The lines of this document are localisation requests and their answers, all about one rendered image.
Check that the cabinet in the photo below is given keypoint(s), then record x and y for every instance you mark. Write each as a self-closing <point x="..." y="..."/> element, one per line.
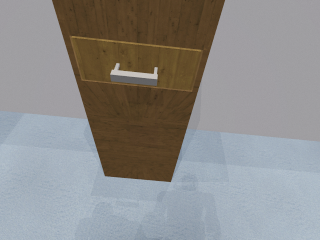
<point x="139" y="130"/>

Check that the drawer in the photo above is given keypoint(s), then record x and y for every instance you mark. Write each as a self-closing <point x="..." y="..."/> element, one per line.
<point x="176" y="66"/>

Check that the handle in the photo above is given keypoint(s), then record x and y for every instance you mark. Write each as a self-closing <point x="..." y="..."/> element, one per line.
<point x="117" y="75"/>

